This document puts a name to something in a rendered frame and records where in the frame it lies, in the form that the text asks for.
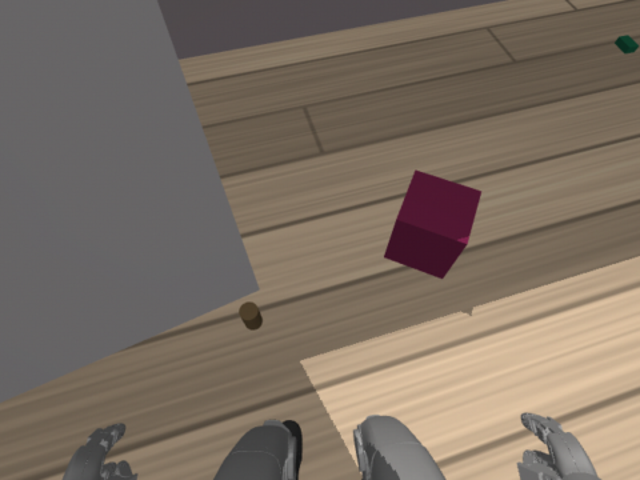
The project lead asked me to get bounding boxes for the left robot hand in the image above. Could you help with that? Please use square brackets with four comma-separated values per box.
[62, 423, 138, 480]

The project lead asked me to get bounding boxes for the right robot hand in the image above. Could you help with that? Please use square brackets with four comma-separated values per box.
[517, 413, 598, 480]

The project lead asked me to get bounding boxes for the left robot foot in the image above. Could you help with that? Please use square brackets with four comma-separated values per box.
[283, 420, 302, 480]

